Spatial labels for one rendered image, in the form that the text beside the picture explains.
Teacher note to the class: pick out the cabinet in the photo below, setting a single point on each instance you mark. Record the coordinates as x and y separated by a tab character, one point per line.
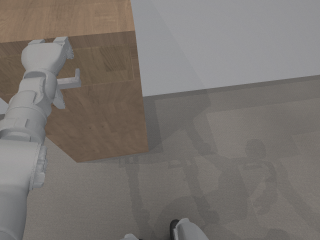
99	121

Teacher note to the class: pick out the robot right shin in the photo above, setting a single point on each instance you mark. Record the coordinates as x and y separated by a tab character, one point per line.
184	220

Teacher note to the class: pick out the left robot hand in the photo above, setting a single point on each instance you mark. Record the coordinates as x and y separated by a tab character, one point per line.
49	56

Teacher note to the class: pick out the handle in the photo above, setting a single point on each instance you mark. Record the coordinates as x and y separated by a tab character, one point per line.
71	82

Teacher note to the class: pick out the left robot forearm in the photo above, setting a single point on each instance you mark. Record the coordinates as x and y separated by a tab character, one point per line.
28	110

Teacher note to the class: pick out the right robot foot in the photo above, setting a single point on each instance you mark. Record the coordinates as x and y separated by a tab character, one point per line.
172	226

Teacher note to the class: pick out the robot left upper arm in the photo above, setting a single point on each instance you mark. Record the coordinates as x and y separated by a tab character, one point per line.
23	166

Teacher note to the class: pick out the drawer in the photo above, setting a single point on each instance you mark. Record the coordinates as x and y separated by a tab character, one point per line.
98	64

